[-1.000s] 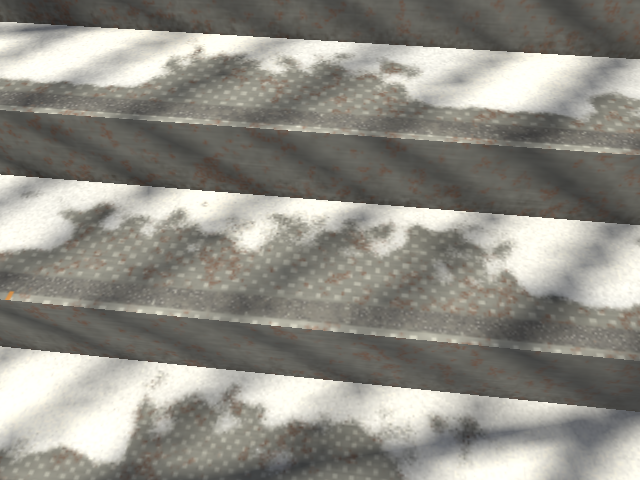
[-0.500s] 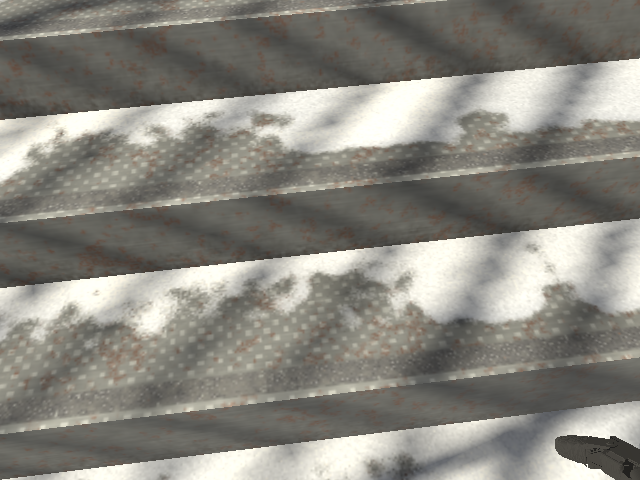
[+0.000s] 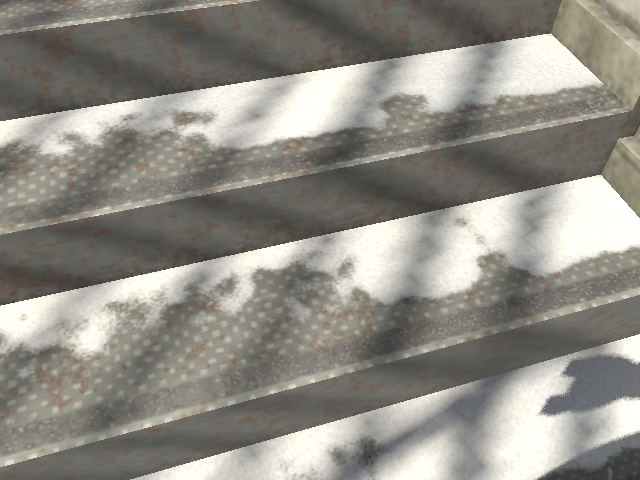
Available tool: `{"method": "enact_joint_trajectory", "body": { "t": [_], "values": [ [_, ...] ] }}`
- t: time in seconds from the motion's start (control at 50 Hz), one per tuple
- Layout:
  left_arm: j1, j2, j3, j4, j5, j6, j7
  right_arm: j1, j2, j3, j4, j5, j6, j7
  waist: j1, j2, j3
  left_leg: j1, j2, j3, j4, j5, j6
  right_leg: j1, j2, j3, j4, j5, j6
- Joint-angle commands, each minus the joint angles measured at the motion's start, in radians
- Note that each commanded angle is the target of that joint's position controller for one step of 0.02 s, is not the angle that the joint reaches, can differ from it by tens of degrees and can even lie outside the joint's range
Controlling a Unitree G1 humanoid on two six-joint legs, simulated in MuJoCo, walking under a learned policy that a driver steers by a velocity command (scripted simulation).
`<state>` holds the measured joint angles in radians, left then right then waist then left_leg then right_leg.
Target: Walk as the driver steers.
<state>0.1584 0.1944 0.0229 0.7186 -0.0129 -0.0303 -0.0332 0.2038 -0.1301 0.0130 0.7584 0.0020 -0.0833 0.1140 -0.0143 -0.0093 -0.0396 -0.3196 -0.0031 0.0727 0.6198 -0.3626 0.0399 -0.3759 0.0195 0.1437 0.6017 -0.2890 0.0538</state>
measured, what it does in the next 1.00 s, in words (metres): climbs: left foot 0.17 m higher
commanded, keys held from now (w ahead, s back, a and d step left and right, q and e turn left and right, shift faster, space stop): no key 0.12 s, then w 0.88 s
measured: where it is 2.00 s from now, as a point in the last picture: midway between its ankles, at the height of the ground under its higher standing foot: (231, 178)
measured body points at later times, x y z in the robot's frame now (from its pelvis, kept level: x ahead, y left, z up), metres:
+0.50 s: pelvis +0.07 +0.00 +0.01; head +0.08 +0.00 +0.46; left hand +0.07 +0.25 -0.13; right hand +0.21 -0.25 -0.10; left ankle -0.01 +0.09 -0.55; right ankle +0.02 -0.12 -0.73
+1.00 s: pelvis +0.30 +0.13 +0.15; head +0.31 +0.15 +0.60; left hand +0.52 +0.33 +0.06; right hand +0.26 -0.12 +0.01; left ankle +0.31 +0.18 -0.56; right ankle +0.32 -0.01 -0.33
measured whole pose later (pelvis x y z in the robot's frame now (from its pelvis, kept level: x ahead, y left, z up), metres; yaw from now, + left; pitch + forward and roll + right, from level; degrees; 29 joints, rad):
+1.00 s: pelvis +0.30 +0.13 +0.15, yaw -1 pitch +3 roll +0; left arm 0.08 0.14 0.03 0.63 0.06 -0.07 -0.01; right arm 0.45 -0.17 -0.06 1.00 -0.02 -0.08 0.01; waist 0.01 -0.06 -0.03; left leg -0.44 -0.04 0.15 0.80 -0.42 0.11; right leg -1.04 0.04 0.09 1.94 -0.04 -0.10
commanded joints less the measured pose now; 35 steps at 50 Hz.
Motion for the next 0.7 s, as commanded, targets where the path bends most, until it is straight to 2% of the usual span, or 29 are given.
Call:
{"method": "enact_joint_trajectory", "body": {
  "t": [0.02, 0.12, 0.14, 0.16, 0.18, 0.2, 0.22, 0.24, 0.26, 0.3, 0.32, 0.34, 0.36, 0.38, 0.4, 0.42, 0.44, 0.46, 0.48, 0.5, 0.52, 0.54, 0.56, 0.6, 0.62, 0.64, 0.66, 0.68, 0.7],
  "values": [
    [-0.049, 0.086, 0.03, -0.075, -0.003, -0.025, 0.015, -0.083, -0.115, -0.031, -0.078, -0.002, -0.021, -0.002, 0.016, 0.065, -0.037, 0.155, 0.152, -0.185, -0.187, 0.192, 0.046, -0.087, -0.018, -0.046, -0.073, 0.097, -0.025],
    [-0.002, 0.078, 0.031, -0.048, 0.003, -0.028, 0.019, -0.069, -0.098, -0.034, -0.062, -0.012, -0.013, -0.006, 0.018, 0.069, -0.045, 0.202, 0.134, -0.137, -0.163, 0.278, 0.051, -0.086, -0.016, -0.065, -0.09, 0.13, -0.032],
    [0.035, 0.065, 0.028, -0.024, -0.001, -0.025, 0.013, -0.063, -0.066, -0.023, -0.048, -0.009, -0.01, -0.001, 0.026, 0.062, -0.039, 0.19, 0.133, -0.137, -0.179, 0.18, 0.038, -0.068, -0.026, -0.061, -0.115, 0.107, -0.03],
    [0.053, 0.064, 0.028, -0.009, -0.001, -0.02, 0.009, -0.04, -0.057, -0.02, -0.031, -0.011, -0.007, 0.0, 0.017, 0.063, -0.008, 0.173, 0.133, -0.143, -0.213, 0.015, 0.033, -0.074, -0.024, -0.063, -0.125, 0.065, -0.032],
    [0.05, 0.086, 0.038, -0.011, 0.008, -0.015, 0.009, -0.002, -0.103, -0.038, -0.013, -0.022, -0.003, -0.009, -0.005, 0.09, 0.022, 0.174, 0.15, -0.173, -0.262, -0.156, 0.061, -0.112, -0.001, -0.087, -0.097, -0.014, -0.039],
    [0.018, 0.126, 0.054, -0.024, 0.022, -0.016, 0.014, 0.049, -0.187, -0.07, 0.005, -0.046, 0.003, -0.026, -0.043, 0.145, 0.05, 0.204, 0.202, -0.241, -0.328, -0.276, 0.131, -0.195, 0.037, -0.137, -0.012, -0.105, -0.055],
    [0.05, 0.031, 0.028, -0.038, 0.042, -0.023, 0.033, 0.044, -0.203, -0.079, -0.02, -0.02, 0.024, -0.113, -0.017, 0.154, -0.019, 0.211, 0.202, -0.288, -0.35, -0.094, 0.111, -0.099, 0.001, -0.165, 0.02, -0.007, -0.064],
    [0.071, 0.027, 0.023, -0.025, 0.042, -0.028, 0.043, 0.032, -0.192, -0.074, -0.014, -0.014, 0.03, -0.141, -0.005, 0.154, -0.009, 0.201, 0.207, -0.283, -0.336, -0.031, 0.116, -0.075, -0.003, -0.181, 0.025, -0.024, -0.07],
    [0.083, 0.032, 0.025, -0.021, 0.047, -0.032, 0.049, 0.028, -0.183, -0.074, -0.017, -0.01, 0.033, -0.149, -0.001, 0.135, 0.011, 0.187, 0.208, -0.273, -0.326, -0.013, 0.123, -0.064, -0.004, -0.196, 0.029, -0.046, -0.075],
    [0.133, 0.042, 0.03, -0.004, 0.051, -0.037, 0.046, -0.01, -0.156, -0.07, -0.037, -0.01, 0.03, -0.145, 0.023, 0.126, 0.061, 0.107, 0.185, -0.225, -0.287, 0.021, 0.128, 0.023, -0.007, -0.193, -0.017, -0.069, -0.101],
    [0.193, 0.052, 0.034, 0.013, 0.051, -0.039, 0.046, -0.031, -0.15, -0.07, -0.044, -0.009, 0.029, -0.142, 0.05, 0.104, 0.079, 0.05, 0.155, -0.18, -0.221, 0.041, 0.122, 0.091, -0.017, -0.162, -0.07, -0.08, -0.123],
    [0.249, 0.088, 0.046, 0.026, 0.049, -0.041, 0.047, -0.065, -0.128, -0.063, -0.068, -0.01, 0.027, -0.138, 0.068, 0.006, 0.081, -0.008, 0.09, -0.109, -0.133, 0.031, 0.101, 0.141, -0.046, -0.074, -0.118, -0.088, -0.156],
    [0.287, 0.155, 0.067, 0.038, 0.048, -0.042, 0.05, -0.074, -0.112, -0.055, -0.091, -0.008, 0.022, -0.131, 0.073, -0.158, 0.094, -0.128, 0.027, -0.023, 0.03, 0.014, 0.069, 0.228, -0.131, 0.095, -0.21, -0.106, -0.208],
    [0.357, 0.189, 0.084, 0.05, 0.046, -0.036, 0.053, -0.042, -0.111, -0.054, -0.092, -0.014, 0.018, -0.125, 0.092, -0.271, 0.07, -0.279, -0.002, 0.02, 0.189, -0.049, 0.048, 0.362, -0.234, 0.282, -0.287, -0.082, -0.283],
    [0.369, 0.188, 0.069, 0.042, 0.053, -0.042, 0.041, -0.006, -0.112, -0.055, -0.029, -0.068, -0.002, -0.073, 0.156, -0.163, 0.039, -0.428, -0.032, -0.092, 0.421, -0.114, 0.069, 0.399, -0.366, 0.56, -0.385, -0.311, -0.525],
    [0.452, 0.203, 0.09, 0.062, 0.062, -0.046, 0.047, -0.131, -0.135, -0.074, -0.12, -0.007, 0.011, -0.096, 0.162, -0.233, 0.103, -0.582, -0.01, 0.005, 0.668, -0.189, 0.04, 0.464, -0.383, 0.492, -0.409, -0.112, -0.454],
    [0.436, 0.173, 0.079, 0.072, 0.071, -0.051, 0.048, -0.174, -0.122, -0.068, -0.129, -0.009, 0.007, -0.104, 0.164, -0.141, 0.082, -0.663, 0.016, -0.033, 0.902, -0.168, 0.033, 0.479, -0.38, 0.445, -0.381, 0.021, -0.456],
    [0.416, 0.166, 0.08, 0.075, 0.076, -0.06, 0.049, -0.202, -0.083, -0.058, -0.159, -0.009, 0.001, -0.112, 0.146, -0.099, 0.051, -0.731, 0.042, -0.065, 1.098, -0.167, 0.04, 0.476, -0.364, 0.375, -0.366, 0.058, -0.428],
    [0.41, 0.148, 0.074, 0.089, 0.082, -0.071, 0.049, -0.239, -0.06, -0.048, -0.201, -0.015, 0.006, -0.125, 0.129, -0.082, 0.037, -0.826, 0.046, -0.1, 1.309, -0.206, 0.055, 0.477, -0.359, 0.325, -0.359, 0.076, -0.396],
    [0.426, 0.111, 0.059, 0.114, 0.078, -0.078, 0.044, -0.279, -0.045, -0.039, -0.234, -0.021, 0.014, -0.133, 0.127, -0.066, 0.039, -0.946, 0.045, -0.116, 1.477, -0.249, 0.075, 0.489, -0.352, 0.27, -0.348, 0.04, -0.359],
    [0.451, 0.092, 0.054, 0.138, 0.078, -0.085, 0.046, -0.336, -0.009, -0.023, -0.282, -0.026, 0.02, -0.14, 0.125, -0.061, 0.058, -1.063, 0.044, -0.148, 1.625, -0.3, 0.095, 0.491, -0.358, 0.237, -0.357, 0.032, -0.335],
    [0.456, 0.083, 0.047, 0.16, 0.071, -0.092, 0.047, -0.368, 0.006, -0.012, -0.316, -0.025, 0.026, -0.143, 0.112, -0.049, 0.084, -1.147, 0.055, -0.175, 1.663, -0.325, 0.106, 0.48, -0.368, 0.207, -0.376, -0.02, -0.299],
    [0.46, 0.068, 0.04, 0.189, 0.069, -0.096, 0.045, -0.403, 0.038, 0.003, -0.345, -0.018, 0.029, -0.148, 0.103, -0.057, 0.117, -1.228, 0.049, -0.184, 1.758, -0.345, 0.115, 0.448, -0.382, 0.189, -0.408, -0.074, -0.287],
    [0.416, 0.092, 0.034, 0.213, 0.059, -0.106, 0.036, -0.464, 0.038, 0.019, -0.412, -0.012, 0.048, -0.159, 0.059, -0.049, 0.187, -1.261, 0.072, -0.153, 1.682, -0.343, 0.106, 0.338, -0.373, 0.103, -0.513, -0.165, -0.243],
    [0.381, 0.09, 0.027, 0.234, 0.03, -0.094, 0.04, -0.515, 0.045, 0.039, -0.465, -0.018, 0.053, -0.153, 0.018, -0.025, 0.233, -1.146, 0.127, -0.108, 1.408, -0.299, 0.108, 0.18, -0.303, 0.018, -0.591, -0.192, -0.189],
    [0.362, 0.095, 0.024, 0.238, 0.01, -0.081, 0.064, -0.508, 0.035, 0.044, -0.496, -0.013, 0.066, -0.142, 0.003, -0.033, 0.227, -0.965, 0.145, -0.086, 1.252, -0.24, 0.11, 0.055, -0.288, -0.014, -0.707, -0.092, -0.202],
    [0.3, 0.131, 0.024, 0.215, 0.003, -0.073, 0.068, -0.41, 0.017, 0.045, -0.473, -0.009, 0.085, -0.124, -0.029, -0.018, 0.17, -0.65, 0.142, 0.023, 1.04, -0.089, 0.11, -0.074, -0.248, -0.125, -0.812, 0.049, -0.217],
    [0.183, 0.133, 0.016, 0.165, -0.018, -0.072, 0.059, -0.314, 0.006, 0.034, -0.418, 0.011, 0.086, -0.115, -0.056, -0.005, 0.126, -0.29, 0.106, 0.096, 0.887, -0.029, 0.125, -0.242, -0.196, -0.216, -0.816, 0.289, -0.229],
    [0.19, 0.223, 0.038, 0.155, -0.027, -0.082, 0.048, -0.157, -0.016, 0.01, -0.35, 0.008, 0.09, -0.118, -0.086, -0.104, -0.021, -0.065, 0.033, 0.147, 0.898, -0.051, 0.121, -0.154, -0.209, -0.248, -0.664, 0.867, -0.247]
  ]
}}
Keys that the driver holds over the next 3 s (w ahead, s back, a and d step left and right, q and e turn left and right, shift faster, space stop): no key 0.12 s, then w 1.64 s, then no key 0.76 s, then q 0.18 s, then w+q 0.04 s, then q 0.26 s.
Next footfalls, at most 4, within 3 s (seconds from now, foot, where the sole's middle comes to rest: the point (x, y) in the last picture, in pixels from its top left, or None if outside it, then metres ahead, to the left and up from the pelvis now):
0.76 left None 0.35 0.19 -0.59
1.32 right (277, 317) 0.67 0.09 -0.42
1.80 left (174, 149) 0.92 0.28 -0.25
2.50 right None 1.24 0.04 -0.08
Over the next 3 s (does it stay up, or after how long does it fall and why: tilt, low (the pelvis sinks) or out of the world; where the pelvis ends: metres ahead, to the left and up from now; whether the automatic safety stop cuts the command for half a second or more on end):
stays up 1.12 0.12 0.68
